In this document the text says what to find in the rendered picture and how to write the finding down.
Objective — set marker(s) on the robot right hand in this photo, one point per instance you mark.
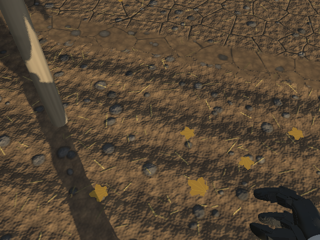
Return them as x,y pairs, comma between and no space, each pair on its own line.
302,224

